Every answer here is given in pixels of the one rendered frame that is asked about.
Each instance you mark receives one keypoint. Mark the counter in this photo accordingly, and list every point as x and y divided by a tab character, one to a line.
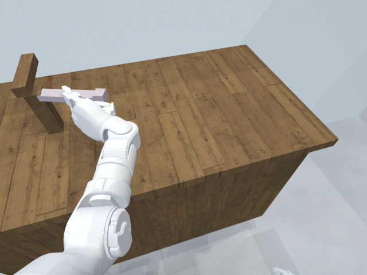
221	134

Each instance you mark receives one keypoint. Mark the left robot forearm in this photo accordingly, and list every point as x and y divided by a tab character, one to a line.
110	185

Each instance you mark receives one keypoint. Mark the left robot upper arm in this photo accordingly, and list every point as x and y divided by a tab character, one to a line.
94	238

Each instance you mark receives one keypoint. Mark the tap lever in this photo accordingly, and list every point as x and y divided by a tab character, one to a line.
56	95

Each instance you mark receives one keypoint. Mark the left robot hand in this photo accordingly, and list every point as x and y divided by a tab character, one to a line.
88	115

